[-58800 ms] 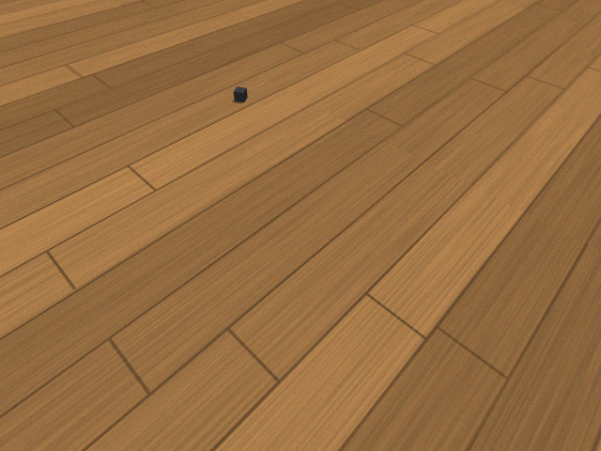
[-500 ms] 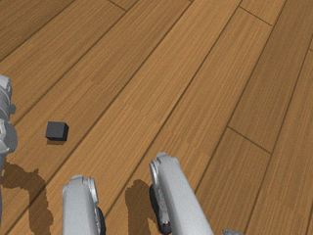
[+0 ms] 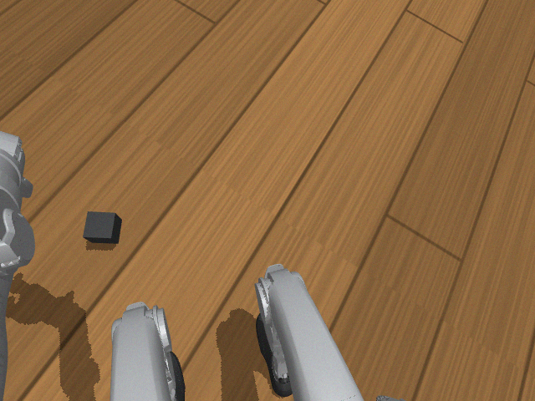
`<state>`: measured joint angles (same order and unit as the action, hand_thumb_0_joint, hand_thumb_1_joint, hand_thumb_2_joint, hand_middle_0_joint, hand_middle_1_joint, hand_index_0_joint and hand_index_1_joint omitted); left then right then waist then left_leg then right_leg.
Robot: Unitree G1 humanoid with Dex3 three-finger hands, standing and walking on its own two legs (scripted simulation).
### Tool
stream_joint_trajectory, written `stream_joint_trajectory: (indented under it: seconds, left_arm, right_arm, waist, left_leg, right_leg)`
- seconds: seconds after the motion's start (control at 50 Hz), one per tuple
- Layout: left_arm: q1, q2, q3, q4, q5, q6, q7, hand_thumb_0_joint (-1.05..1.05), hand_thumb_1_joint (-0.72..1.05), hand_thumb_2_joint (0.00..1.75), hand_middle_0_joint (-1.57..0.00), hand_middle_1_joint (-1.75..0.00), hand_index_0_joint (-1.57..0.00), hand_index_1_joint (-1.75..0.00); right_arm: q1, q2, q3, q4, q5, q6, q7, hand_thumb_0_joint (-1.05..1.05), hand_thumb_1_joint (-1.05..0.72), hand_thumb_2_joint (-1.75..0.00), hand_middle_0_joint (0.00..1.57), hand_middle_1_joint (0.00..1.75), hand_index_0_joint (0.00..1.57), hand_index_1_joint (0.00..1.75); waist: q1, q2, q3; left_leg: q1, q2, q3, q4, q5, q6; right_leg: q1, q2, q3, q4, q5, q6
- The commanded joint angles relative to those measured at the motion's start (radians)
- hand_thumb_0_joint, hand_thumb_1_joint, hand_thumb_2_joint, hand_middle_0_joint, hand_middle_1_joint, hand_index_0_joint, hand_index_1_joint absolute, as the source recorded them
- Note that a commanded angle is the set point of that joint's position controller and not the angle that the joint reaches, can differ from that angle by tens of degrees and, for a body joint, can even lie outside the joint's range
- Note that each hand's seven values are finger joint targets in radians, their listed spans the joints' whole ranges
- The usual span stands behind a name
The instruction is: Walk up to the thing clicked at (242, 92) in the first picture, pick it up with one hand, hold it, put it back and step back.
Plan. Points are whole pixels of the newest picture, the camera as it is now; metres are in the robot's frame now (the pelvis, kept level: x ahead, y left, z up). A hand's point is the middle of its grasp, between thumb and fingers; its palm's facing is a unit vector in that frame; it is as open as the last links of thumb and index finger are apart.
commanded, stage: go down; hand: left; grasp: from above
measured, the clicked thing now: (103, 228) +0.53 +0.25 -0.47
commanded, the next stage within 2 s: approach in 0.70 s
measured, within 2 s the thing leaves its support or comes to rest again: neither
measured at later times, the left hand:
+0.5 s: hand out of the picture +0.49 +0.29 -0.03, palm faces -0.04 -0.42 -0.90, open 13.4 cm
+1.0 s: hand out of the picture +0.48 +0.28 -0.04, palm faces -0.07 -0.44 -0.89, open 13.7 cm
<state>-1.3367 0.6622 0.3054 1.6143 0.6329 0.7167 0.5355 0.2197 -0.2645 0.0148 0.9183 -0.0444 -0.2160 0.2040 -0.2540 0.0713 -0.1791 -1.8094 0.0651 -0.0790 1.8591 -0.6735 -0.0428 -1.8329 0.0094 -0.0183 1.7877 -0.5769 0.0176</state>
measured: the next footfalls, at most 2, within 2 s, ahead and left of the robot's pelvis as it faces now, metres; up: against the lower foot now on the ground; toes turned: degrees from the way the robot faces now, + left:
none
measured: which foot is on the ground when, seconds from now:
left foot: down 0.00-1.00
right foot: down 0.00-1.00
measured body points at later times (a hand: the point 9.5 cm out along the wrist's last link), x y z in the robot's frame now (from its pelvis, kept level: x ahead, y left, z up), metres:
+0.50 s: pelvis +0.01 +0.00 +0.02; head +0.21 +0.02 +0.42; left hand +0.49 +0.30 +0.02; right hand +0.01 -0.26 -0.10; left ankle +0.06 +0.14 -0.47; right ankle +0.10 -0.13 -0.47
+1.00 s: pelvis +0.01 +0.00 +0.03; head +0.21 +0.02 +0.43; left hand +0.48 +0.30 +0.01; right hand +0.02 -0.26 -0.10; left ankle +0.06 +0.14 -0.47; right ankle +0.10 -0.13 -0.47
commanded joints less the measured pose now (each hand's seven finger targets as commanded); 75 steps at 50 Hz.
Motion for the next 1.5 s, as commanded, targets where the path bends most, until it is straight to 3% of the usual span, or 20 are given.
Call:
stream_joint_trajectory:
  seconds: [0.0, 0.16, 0.38, 0.44, 0.5, 0.74, 0.78, 0.8, 0.84, 0.92, 1.02, 1.06, 1.18, 1.24, 1.28, 1.34, 1.38, 1.42, 1.44, 1.48]
  left_arm:
    - [-0.398, 0.209, -0.057, -0.135, 0.043, -0.003, 0.025, 0.00, -0.40, 0.88, -0.19, -0.94, -0.18, -0.95]
    - [-0.442, 0.179, -0.078, -0.124, 0.051, -0.008, 0.031, 0.00, -0.39, 0.87, -0.19, -0.93, -0.18, -0.94]
    - [-0.399, 0.188, -0.051, -0.171, 0.032, -0.009, 0.071, 0.00, -0.42, 0.88, -0.18, -0.95, -0.17, -0.96]
    - [-0.382, 0.188, -0.049, -0.181, 0.023, -0.006, 0.073, 0.00, -0.43, 0.89, -0.16, -0.96, -0.16, -0.97]
    - [-0.371, 0.181, -0.039, -0.166, 0.013, 0.001, 0.078, 0.00, -0.40, 0.87, -0.18, -0.95, -0.18, -0.96]
    - [-0.374, 0.152, -0.048, -0.143, -0.001, -0.009, 0.095, 0.00, -0.39, 0.86, -0.19, -0.94, -0.19, -0.95]
    - [-0.365, 0.154, -0.044, -0.152, -0.005, -0.014, 0.095, 0.00, -0.47, 0.92, -0.19, -0.98, -0.16, -1.01]
    - [-0.348, 0.150, -0.046, -0.127, 0.002, -0.009, 0.099, 0.00, -0.44, 0.90, -0.23, -0.90, -0.19, -0.93]
    - [-0.342, 0.115, -0.049, -0.111, -0.012, -0.008, 0.098, 0.00, -0.51, 0.94, -0.15, -0.94, -0.12, -0.98]
    - [-0.317, 0.078, -0.044, -0.069, -0.031, -0.022, 0.094, 0.00, -0.50, 0.93, -0.15, -0.96, -0.12, -0.99]
    - [-0.291, 0.059, -0.062, -0.010, 0.030, -0.057, 0.131, 0.00, -0.46, 0.90, -0.19, -0.95, -0.16, -0.98]
    - [-0.273, 0.051, -0.055, 0.012, 0.036, -0.072, 0.152, 0.00, -0.44, 0.88, -0.20, -0.94, -0.18, -0.96]
    - [-0.331, 0.060, 0.028, 0.009, -0.032, -0.128, 0.239, 0.00, -0.49, 0.92, -0.16, -1.00, -0.15, -1.02]
    - [-0.383, 0.090, 0.066, -0.003, -0.037, -0.149, 0.280, 0.00, -0.49, 0.92, -0.16, -0.99, -0.14, -1.02]
    - [-0.436, 0.141, 0.093, -0.012, -0.024, -0.158, 0.311, 0.00, -0.48, 0.91, -0.18, -0.98, -0.16, -1.00]
    - [-0.481, 0.170, 0.114, -0.023, -0.014, -0.164, 0.361, 0.00, -0.46, 0.90, -0.20, -0.96, -0.18, -0.98]
    - [-0.501, 0.169, 0.120, -0.002, -0.013, -0.159, 0.391, 0.00, -0.47, 0.90, -0.19, -0.96, -0.17, -0.99]
    - [-0.546, 0.188, 0.143, -0.045, -0.035, -0.167, 0.410, 0.00, -0.54, 0.97, -0.14, -1.00, -0.11, -1.03]
    - [-0.564, 0.172, 0.143, -0.034, -0.050, -0.169, 0.413, 0.00, -0.57, 0.98, -0.12, -1.01, -0.10, -1.05]
    - [-0.560, 0.196, 0.142, -0.015, -0.067, -0.176, 0.413, 0.00, -0.60, 1.02, -0.11, -1.02, -0.08, -1.06]
  right_arm:
    - [0.203, -0.192, -0.049, 0.003, 0.006, -0.013, -0.012, 0.00, -0.90, -0.90, 0.20, 0.30, 0.20, 0.30]
    - [0.206, -0.211, -0.054, 0.017, 0.005, -0.023, -0.014, 0.00, -0.90, -0.90, 0.20, 0.30, 0.20, 0.30]
    - [0.200, -0.206, -0.054, -0.009, 0.001, -0.012, -0.014, 0.00, -0.90, -0.90, 0.20, 0.30, 0.20, 0.30]
    - [0.198, -0.205, -0.060, -0.010, 0.004, -0.011, -0.012, 0.00, -0.90, -0.90, 0.20, 0.30, 0.20, 0.30]
    - [0.214, -0.201, -0.060, -0.016, 0.000, -0.003, -0.013, 0.00, -0.90, -0.90, 0.20, 0.30, 0.20, 0.30]
    - [0.197, -0.197, -0.064, -0.006, -0.006, 0.002, -0.013, 0.00, -0.90, -0.90, 0.20, 0.30, 0.20, 0.30]
    - [0.191, -0.187, -0.060, -0.013, -0.010, 0.002, -0.014, 0.00, -0.91, -0.90, 0.20, 0.30, 0.20, 0.30]
    - [0.188, -0.199, -0.065, -0.005, -0.005, 0.001, -0.014, 0.00, -0.90, -0.90, 0.20, 0.30, 0.20, 0.30]
    - [0.188, -0.194, -0.064, -0.004, -0.010, 0.002, -0.012, 0.00, -0.90, -0.90, 0.20, 0.30, 0.20, 0.30]
    - [0.181, -0.194, -0.065, -0.005, -0.016, -0.003, -0.010, 0.00, -0.90, -0.90, 0.20, 0.30, 0.20, 0.30]
    - [0.177, -0.211, -0.058, 0.006, -0.039, -0.007, 0.000, 0.00, -0.90, -0.90, 0.20, 0.30, 0.20, 0.30]
    - [0.172, -0.217, -0.059, -0.004, -0.048, -0.011, 0.007, 0.00, -0.90, -0.90, 0.20, 0.30, 0.20, 0.30]
    - [0.190, -0.229, -0.064, -0.022, -0.086, -0.015, 0.031, 0.00, -0.91, -0.90, 0.20, 0.30, 0.20, 0.30]
    - [0.195, -0.237, -0.066, -0.022, -0.102, -0.012, 0.049, 0.00, -0.91, -0.90, 0.20, 0.30, 0.20, 0.30]
    - [0.200, -0.254, -0.063, -0.017, -0.114, -0.009, 0.059, 0.00, -0.91, -0.90, 0.20, 0.30, 0.20, 0.30]
    - [0.190, -0.268, -0.059, -0.011, -0.138, -0.008, 0.078, 0.00, -0.91, -0.90, 0.20, 0.30, 0.20, 0.30]
    - [0.176, -0.283, -0.046, 0.001, -0.165, -0.005, 0.093, 0.00, -0.91, -0.90, 0.20, 0.30, 0.20, 0.30]
    - [0.185, -0.293, -0.047, 0.014, -0.184, -0.009, 0.109, 0.00, -0.91, -0.90, 0.20, 0.30, 0.20, 0.30]
    - [0.184, -0.301, -0.039, 0.020, -0.198, -0.010, 0.121, 0.00, -0.92, -0.90, 0.20, 0.30, 0.20, 0.30]
    - [0.178, -0.324, -0.020, 0.036, -0.207, -0.010, 0.137, 0.00, -0.91, -0.90, 0.20, 0.30, 0.20, 0.30]
  waist:
    - [-0.022, 0.117, -0.599]
    - [-0.030, 0.181, -0.584]
    - [-0.003, 0.216, -0.630]
    - [0.005, 0.173, -0.650]
    - [0.007, 0.169, -0.650]
    - [0.004, 0.122, -0.599]
    - [0.002, 0.100, -0.601]
    - [0.008, 0.110, -0.604]
    - [-0.002, 0.118, -0.584]
    - [-0.023, 0.079, -0.530]
    - [-0.043, 0.098, -0.475]
    - [-0.046, 0.111, -0.455]
    - [-0.073, 0.184, -0.556]
    - [-0.086, 0.233, -0.601]
    - [-0.086, 0.248, -0.663]
    - [-0.093, 0.301, -0.681]
    - [-0.130, 0.292, -0.677]
    - [-0.157, 0.270, -0.677]
    - [-0.182, 0.239, -0.663]
    - [-0.210, 0.214, -0.629]
  left_leg:
    - [0.351, -0.039, 0.078, -0.216, 0.195, 0.052]
    - [0.450, -0.028, 0.043, -0.270, 0.165, 0.033]
    - [0.509, -0.023, 0.046, -0.295, 0.243, 0.024]
    - [0.477, -0.028, 0.065, -0.295, 0.247, 0.033]
    - [0.462, -0.031, 0.080, -0.280, 0.303, 0.035]
    - [0.437, -0.032, 0.081, -0.304, 0.221, 0.042]
    - [0.432, -0.035, 0.081, -0.305, 0.231, 0.043]
    - [0.447, -0.030, 0.075, -0.308, 0.232, 0.040]
    - [0.459, -0.026, 0.064, -0.308, 0.239, 0.035]
    - [0.362, -0.034, 0.074, -0.264, 0.226, 0.043]
    - [0.259, -0.033, 0.069, -0.180, 0.208, 0.045]
    - [0.231, -0.032, 0.059, -0.156, 0.193, 0.041]
    - [0.219, -0.032, 0.048, -0.057, 0.200, 0.026]
    - [0.206, -0.033, 0.053, 0.008, 0.188, 0.021]
    - [0.224, -0.032, 0.052, 0.046, 0.202, 0.017]
    - [0.215, -0.036, 0.067, 0.097, 0.196, 0.011]
    - [0.189, -0.041, 0.067, 0.120, 0.195, 0.010]
    - [0.170, -0.047, 0.075, 0.157, 0.203, 0.016]
    - [0.156, -0.049, 0.071, 0.163, 0.201, 0.016]
    - [0.111, -0.053, 0.071, 0.207, 0.176, 0.024]
  right_leg:
    - [0.443, 0.027, -0.045, -0.246, 0.159, -0.020]
    - [0.379, 0.027, -0.064, -0.254, 0.119, -0.034]
    - [0.431, 0.025, -0.060, -0.257, 0.197, -0.036]
    - [0.499, 0.031, -0.053, -0.283, 0.214, -0.031]
    - [0.532, 0.031, -0.046, -0.279, 0.281, -0.029]
    - [0.531, 0.035, -0.037, -0.329, 0.192, -0.026]
    - [0.553, 0.033, -0.033, -0.332, 0.203, -0.023]
    - [0.535, 0.035, -0.040, -0.325, 0.203, -0.025]
    - [0.502, 0.033, -0.047, -0.313, 0.206, -0.029]
    - [0.473, 0.034, -0.042, -0.288, 0.195, -0.026]
    - [0.342, 0.035, -0.048, -0.200, 0.173, -0.032]
    - [0.282, 0.032, -0.053, -0.161, 0.146, -0.036]
    - [0.188, 0.016, -0.060, -0.033, 0.170, -0.033]
    - [0.131, 0.008, -0.064, 0.031, 0.165, -0.031]
    - [0.120, 0.000, -0.071, 0.070, 0.188, -0.028]
    - [0.104, -0.009, -0.080, 0.124, 0.195, -0.023]
    - [0.128, -0.012, -0.091, 0.136, 0.220, -0.008]
    - [0.154, -0.019, -0.101, 0.142, 0.230, 0.005]
    - [0.165, -0.020, -0.110, 0.140, 0.232, 0.012]
    - [0.159, -0.019, -0.120, 0.152, 0.208, 0.019]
